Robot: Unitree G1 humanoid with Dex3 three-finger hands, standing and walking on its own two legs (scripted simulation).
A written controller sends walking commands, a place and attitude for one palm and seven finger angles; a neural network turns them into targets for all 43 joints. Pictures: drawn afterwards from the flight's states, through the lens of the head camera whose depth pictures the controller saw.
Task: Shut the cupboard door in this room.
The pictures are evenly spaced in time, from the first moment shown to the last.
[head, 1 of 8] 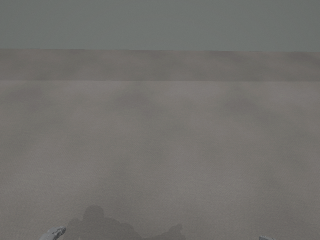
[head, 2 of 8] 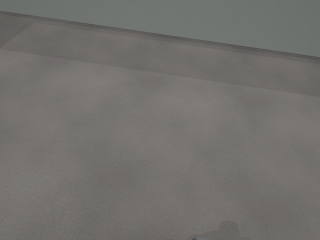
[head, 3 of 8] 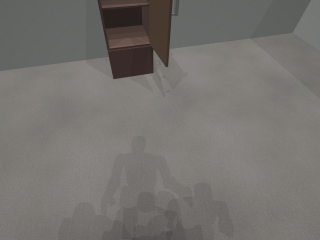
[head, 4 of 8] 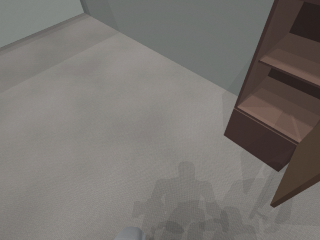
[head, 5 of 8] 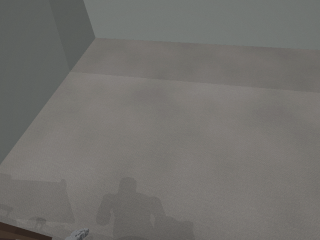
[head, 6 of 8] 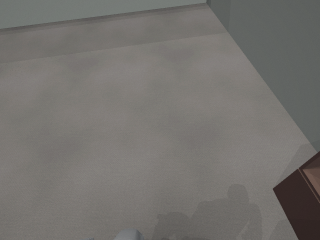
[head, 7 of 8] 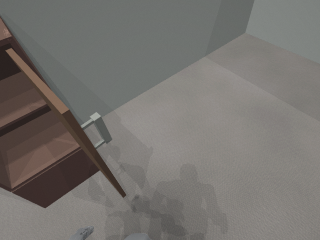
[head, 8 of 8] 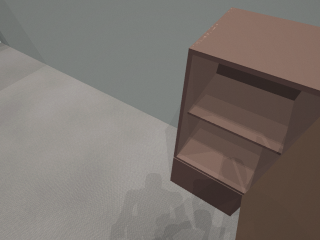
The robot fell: no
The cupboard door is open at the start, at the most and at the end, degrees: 96 98 98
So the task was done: no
